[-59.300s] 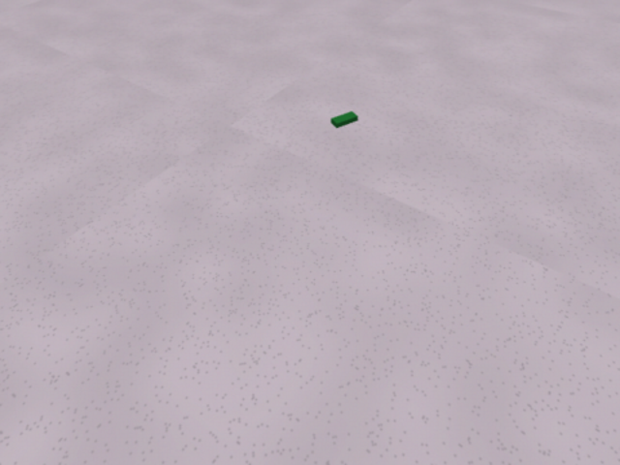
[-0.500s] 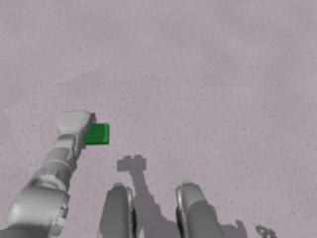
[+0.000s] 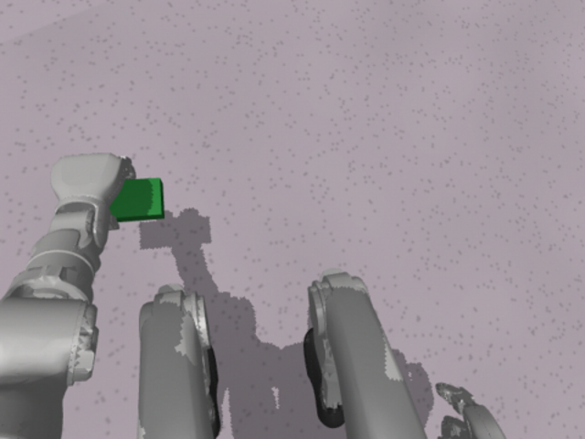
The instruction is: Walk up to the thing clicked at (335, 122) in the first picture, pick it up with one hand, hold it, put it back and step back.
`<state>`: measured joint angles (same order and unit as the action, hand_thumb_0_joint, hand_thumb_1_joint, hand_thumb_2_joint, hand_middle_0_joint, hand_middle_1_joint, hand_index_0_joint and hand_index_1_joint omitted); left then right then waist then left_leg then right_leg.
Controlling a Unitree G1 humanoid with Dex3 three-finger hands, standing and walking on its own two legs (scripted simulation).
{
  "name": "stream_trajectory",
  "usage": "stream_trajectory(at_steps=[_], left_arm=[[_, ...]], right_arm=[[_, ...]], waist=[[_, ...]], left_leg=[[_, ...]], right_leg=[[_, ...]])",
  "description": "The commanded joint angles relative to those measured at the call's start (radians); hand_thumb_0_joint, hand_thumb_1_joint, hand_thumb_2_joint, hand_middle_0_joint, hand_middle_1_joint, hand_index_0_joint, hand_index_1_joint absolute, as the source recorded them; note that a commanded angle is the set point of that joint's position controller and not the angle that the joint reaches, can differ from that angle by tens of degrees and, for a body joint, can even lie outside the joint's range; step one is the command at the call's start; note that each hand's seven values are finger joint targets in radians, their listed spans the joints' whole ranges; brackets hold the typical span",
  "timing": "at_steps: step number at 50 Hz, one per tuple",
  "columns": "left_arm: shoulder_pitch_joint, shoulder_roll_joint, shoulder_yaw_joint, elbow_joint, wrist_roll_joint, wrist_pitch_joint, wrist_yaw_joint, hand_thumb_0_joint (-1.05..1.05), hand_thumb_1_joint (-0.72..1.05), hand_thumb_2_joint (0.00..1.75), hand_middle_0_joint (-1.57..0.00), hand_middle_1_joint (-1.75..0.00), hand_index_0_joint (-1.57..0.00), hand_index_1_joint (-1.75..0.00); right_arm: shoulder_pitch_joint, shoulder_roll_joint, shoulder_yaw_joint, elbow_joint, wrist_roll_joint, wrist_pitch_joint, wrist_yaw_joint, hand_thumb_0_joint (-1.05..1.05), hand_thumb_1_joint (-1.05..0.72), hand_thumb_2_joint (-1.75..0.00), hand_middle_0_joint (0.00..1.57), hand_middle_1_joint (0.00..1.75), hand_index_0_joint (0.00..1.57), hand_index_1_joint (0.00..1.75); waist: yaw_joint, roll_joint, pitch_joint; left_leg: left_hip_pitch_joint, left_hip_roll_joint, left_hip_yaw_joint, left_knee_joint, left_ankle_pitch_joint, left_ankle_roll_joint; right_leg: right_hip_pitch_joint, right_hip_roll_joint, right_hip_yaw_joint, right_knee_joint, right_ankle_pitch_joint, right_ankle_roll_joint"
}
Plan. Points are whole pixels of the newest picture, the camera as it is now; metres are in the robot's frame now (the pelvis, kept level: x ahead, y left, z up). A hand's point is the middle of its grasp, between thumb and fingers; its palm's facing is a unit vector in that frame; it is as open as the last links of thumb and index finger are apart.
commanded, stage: crouch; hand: left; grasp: from above
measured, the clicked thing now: (114, 201) +0.46 +0.24 -0.20
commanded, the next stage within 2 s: lower in 0.78 s
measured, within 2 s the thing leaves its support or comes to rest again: neither
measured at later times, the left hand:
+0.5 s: hand (121, 203) +0.47 +0.24 -0.24, palm faces -0.45 -0.04 -0.89, open 8.8 cm
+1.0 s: hand (126, 203) +0.48 +0.24 -0.29, palm faces -0.46 -0.05 -0.89, open 8.8 cm
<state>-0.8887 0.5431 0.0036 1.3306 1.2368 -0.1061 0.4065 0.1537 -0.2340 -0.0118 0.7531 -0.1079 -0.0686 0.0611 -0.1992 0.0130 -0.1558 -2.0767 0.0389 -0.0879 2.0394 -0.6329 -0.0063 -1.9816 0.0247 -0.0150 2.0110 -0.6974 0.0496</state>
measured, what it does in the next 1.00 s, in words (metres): lowers itself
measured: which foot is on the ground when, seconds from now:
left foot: down 0.00-1.00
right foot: down 0.00-1.00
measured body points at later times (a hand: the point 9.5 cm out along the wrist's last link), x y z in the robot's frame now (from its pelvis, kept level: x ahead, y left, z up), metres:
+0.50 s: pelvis -0.01 +0.00 -0.08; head +0.23 +0.04 +0.30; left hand +0.49 +0.24 -0.19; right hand +0.02 -0.27 -0.19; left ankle +0.08 +0.13 -0.40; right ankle +0.08 -0.14 -0.40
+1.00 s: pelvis -0.01 -0.01 -0.11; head +0.24 +0.04 +0.26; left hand +0.50 +0.24 -0.24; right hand +0.02 -0.28 -0.22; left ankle +0.08 +0.13 -0.40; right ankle +0.08 -0.14 -0.40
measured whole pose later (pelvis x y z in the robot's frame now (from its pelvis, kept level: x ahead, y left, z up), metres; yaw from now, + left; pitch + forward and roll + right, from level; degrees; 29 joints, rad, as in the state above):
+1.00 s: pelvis -0.01 -0.01 -0.11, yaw -4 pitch +33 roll -7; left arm -1.03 0.73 0.06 1.52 1.23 -0.15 0.41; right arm 0.14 -0.27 0.11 0.76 -0.16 -0.07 0.12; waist -0.26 -0.03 -0.02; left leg -2.34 0.05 -0.18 2.42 -0.67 -0.04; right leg -2.24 0.08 -0.07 2.36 -0.71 0.05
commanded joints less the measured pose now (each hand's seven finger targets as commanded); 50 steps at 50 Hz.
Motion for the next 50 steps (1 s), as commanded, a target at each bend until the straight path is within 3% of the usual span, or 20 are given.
stream_trajectory(at_steps=[1, 4, 6, 7, 9, 10, 11, 12, 13, 16, 19, 22, 23, 29, 31, 37, 39, 42, 44, 50], left_arm=[[-0.38, 0.228, 0.045, -0.122, -0.002, 0.01, 0.058, 0.0, 0.74, 0.55, -1.12, -0.41, -1.13, -0.4], [-0.379, 0.225, 0.041, -0.122, -0.013, 0.011, 0.048, 0.0, 0.76, 0.59, -1.14, -0.42, -1.14, -0.42], [-0.388, 0.219, 0.03, -0.098, -0.019, 0.01, 0.039, 0.0, 0.76, 0.55, -1.12, -0.43, -1.13, -0.42], [-0.38, 0.209, 0.027, -0.072, -0.021, 0.011, 0.035, 0.0, 0.76, 0.56, -1.11, -0.44, -1.13, -0.43], [-0.428, 0.269, 0.052, -0.117, -0.024, -0.001, 0.032, 0.0, 0.74, 0.54, -1.1, -0.43, -1.11, -0.42], [-0.371, 0.24, 0.038, -0.014, -0.021, 0.008, 0.028, 0.0, 0.76, 0.54, -1.11, -0.44, -1.13, -0.42], [-0.421, 0.249, 0.041, -0.083, -0.029, -0.003, 0.026, 0.0, 0.76, 0.53, -1.1, -0.44, -1.12, -0.42], [-0.417, 0.271, 0.051, -0.056, -0.02, -0.009, 0.024, 0.0, 0.73, 0.55, -1.08, -0.46, -1.1, -0.44], [-0.401, 0.248, 0.037, -0.019, -0.021, -0.01, 0.02, 0.0, 0.75, 0.55, -1.1, -0.46, -1.12, -0.44], [-0.448, 0.313, 0.063, -0.046, -0.014, -0.028, 0.021, 0.0, 0.72, 0.52, -1.07, -0.46, -1.09, -0.44], [-0.441, 0.307, 0.059, -0.009, -0.005, -0.036, 0.026, 0.0, 0.75, 0.51, -1.08, -0.49, -1.11, -0.46], [-0.484, 0.356, 0.074, -0.012, 0.002, -0.046, 0.032, 0.0, 0.73, 0.48, -1.06, -0.48, -1.09, -0.44], [-0.458, 0.354, 0.072, 0.019, 0.006, -0.044, 0.035, 0.0, 0.73, 0.48, -1.06, -0.46, -1.09, -0.43], [-0.491, 0.369, 0.07, 0.03, 0.01, -0.05, 0.046, 0.0, 0.72, 0.48, -1.06, -0.45, -1.09, -0.42], [-0.494, 0.406, 0.083, 0.032, 0.008, -0.048, 0.052, 0.0, 0.7, 0.48, -1.04, -0.46, -1.07, -0.43], [-0.493, 0.401, 0.07, 0.053, -0.008, -0.048, 0.05, 0.0, 0.71, 0.47, -1.04, -0.48, -1.08, -0.44], [-0.478, 0.428, 0.083, 0.054, -0.009, -0.046, 0.05, 0.0, 0.72, 0.49, -1.05, -0.48, -1.08, -0.45], [-0.469, 0.404, 0.063, 0.042, -0.011, -0.046, 0.045, 0.0, 0.75, 0.5, -1.09, -0.47, -1.11, -0.45], [-0.479, 0.437, 0.086, 0.016, -0.007, -0.048, 0.045, 0.0, 0.77, 0.51, -1.1, -0.48, -1.12, -0.45], [-0.447, 0.403, 0.06, 0.11, -0.018, -0.046, 0.048, 0.0, 0.71, 0.5, -1.07, -0.46, -1.09, -0.44]], right_arm=[[0.22, -0.224, -0.078, -0.002, -0.007, -0.005, 0.006, 0.0, -0.9, -0.9, 0.2, 0.3, 0.2, 0.3], [0.214, -0.219, -0.076, -0.002, -0.012, 0.0, 0.018, 0.0, -0.9, -0.9, 0.2, 0.3, 0.2, 0.3], [0.204, -0.22, -0.076, -0.003, -0.012, 0.001, 0.023, 0.0, -0.9, -0.9, 0.2, 0.3, 0.2, 0.3], [0.208, -0.219, -0.072, 0.0, -0.013, 0.0, 0.025, 0.0, -0.9, -0.9, 0.2, 0.3, 0.2, 0.3], [0.215, -0.22, -0.072, 0.014, -0.015, 0.007, 0.027, 0.0, -0.9, -0.9, 0.2, 0.3, 0.2, 0.3], [0.204, -0.226, -0.066, -0.003, -0.014, 0.005, 0.028, 0.0, -0.9, -0.9, 0.2, 0.3, 0.2, 0.3], [0.216, -0.215, -0.064, 0.016, -0.014, 0.007, 0.031, 0.0, -0.89, -0.9, 0.2, 0.3, 0.2, 0.3], [0.218, -0.221, -0.061, 0.023, -0.017, 0.011, 0.032, 0.0, -0.9, -0.9, 0.2, 0.3, 0.2, 0.3], [0.203, -0.226, -0.06, 0.0, -0.017, 0.008, 0.034, 0.0, -0.9, -0.9, 0.2, 0.3, 0.2, 0.3], [0.209, -0.23, -0.054, 0.017, -0.019, 0.013, 0.038, 0.0, -0.9, -0.9, 0.2, 0.3, 0.2, 0.3], [0.207, -0.23, -0.04, 0.006, -0.025, 0.013, 0.045, 0.0, -0.9, -0.9, 0.2, 0.3, 0.2, 0.3], [0.203, -0.243, -0.026, -0.001, -0.028, 0.011, 0.045, 0.0, -0.9, -0.9, 0.2, 0.3, 0.2, 0.3], [0.194, -0.25, -0.025, -0.004, -0.027, 0.011, 0.044, 0.0, -0.9, -0.9, 0.2, 0.3, 0.2, 0.3], [0.191, -0.26, -0.002, -0.004, -0.037, 0.004, 0.045, 0.0, -0.9, -0.9, 0.2, 0.3, 0.2, 0.3], [0.187, -0.268, 0.002, -0.006, -0.039, 0.003, 0.043, 0.0, -0.9, -0.9, 0.2, 0.3, 0.2, 0.3], [0.202, -0.27, 0.026, 0.003, -0.05, -0.008, 0.047, 0.0, -0.9, -0.9, 0.2, 0.3, 0.2, 0.3], [0.2, -0.276, 0.027, 0.001, -0.049, -0.008, 0.048, 0.0, -0.9, -0.9, 0.2, 0.3, 0.2, 0.3], [0.192, -0.272, 0.031, 0.001, -0.049, -0.008, 0.05, 0.0, -0.9, -0.9, 0.2, 0.3, 0.2, 0.3], [0.2, -0.277, 0.034, 0.004, -0.049, -0.003, 0.051, 0.0, -0.9, -0.9, 0.2, 0.3, 0.2, 0.3], [0.184, -0.278, 0.053, -0.005, -0.052, 0.003, 0.055, 0.0, -0.9, -0.9, 0.2, 0.3, 0.2, 0.3]], waist=[[-0.013, 0.263, -0.725], [-0.008, 0.248, -0.714], [-0.016, 0.24, -0.692], [-0.034, 0.227, -0.657], [-0.017, 0.239, -0.688], [-0.03, 0.194, -0.643], [-0.032, 0.22, -0.643], [-0.031, 0.215, -0.644], [-0.035, 0.197, -0.624], [-0.026, 0.219, -0.639], [-0.037, 0.217, -0.622], [-0.044, 0.237, -0.619], [-0.034, 0.24, -0.618], [-0.056, 0.279, -0.582], [-0.049, 0.281, -0.579], [-0.079, 0.238, -0.546], [-0.065, 0.24, -0.557], [-0.066, 0.264, -0.565], [-0.062, 0.272, -0.592], [-0.084, 0.229, -0.5]], left_leg=[[0.633, -0.012, 0.049, -0.155, 0.244, 0.021], [0.582, -0.01, 0.053, -0.118, 0.237, 0.024], [0.543, -0.009, 0.055, -0.1, 0.206, 0.026], [0.524, -0.008, 0.047, -0.093, 0.195, 0.025], [0.493, -0.008, 0.055, -0.07, 0.198, 0.026], [0.468, -0.009, 0.051, -0.056, 0.186, 0.03], [0.454, -0.008, 0.052, -0.052, 0.182, 0.028], [0.434, -0.01, 0.056, -0.04, 0.185, 0.029], [0.421, -0.009, 0.054, -0.026, 0.181, 0.032], [0.386, -0.009, 0.058, -0.005, 0.157, 0.031], [0.368, -0.009, 0.057, 0.02, 0.157, 0.03], [0.345, -0.011, 0.056, 0.043, 0.128, 0.032], [0.348, -0.009, 0.054, 0.047, 0.118, 0.03], [0.325, -0.009, 0.038, 0.067, 0.069, 0.022], [0.311, -0.009, 0.041, 0.082, 0.061, 0.025], [0.233, -0.008, 0.046, 0.135, 0.082, 0.033], [0.24, -0.007, 0.041, 0.14, 0.087, 0.031], [0.246, -0.004, 0.04, 0.152, 0.095, 0.028], [0.247, -0.004, 0.04, 0.164, 0.126, 0.029], [0.181, -0.002, 0.028, 0.183, 0.119, 0.034]], right_leg=[[0.228, 0.015, -0.09, -0.193, 0.303, -0.084], [0.232, 0.022, -0.093, -0.165, 0.31, -0.084], [0.217, 0.027, -0.095, -0.152, 0.29, -0.084], [0.195, 0.026, -0.1, -0.138, 0.279, -0.084], [0.219, 0.034, -0.1, -0.119, 0.287, -0.084], [0.193, 0.031, -0.102, -0.115, 0.276, -0.081], [0.183, 0.034, -0.104, -0.101, 0.273, -0.084], [0.194, 0.038, -0.103, -0.092, 0.279, -0.084], [0.18, 0.038, -0.104, -0.087, 0.275, -0.081], [0.17, 0.045, -0.108, -0.059, 0.251, -0.085], [0.161, 0.047, -0.116, -0.032, 0.25, -0.085], [0.136, 0.049, -0.121, -0.015, 0.222, -0.085], [0.119, 0.049, -0.126, -0.007, 0.21, -0.086], [0.05, 0.051, -0.148, 0.043, 0.165, -0.09], [0.046, 0.053, -0.148, 0.043, 0.158, -0.089], [0.085, 0.059, -0.144, 0.052, 0.191, -0.076], [0.081, 0.06, -0.151, 0.065, 0.192, -0.077], [0.086, 0.064, -0.153, 0.074, 0.206, -0.078], [0.108, 0.064, -0.155, 0.087, 0.24, -0.074], [0.085, 0.072, -0.164, 0.098, 0.248, -0.071]])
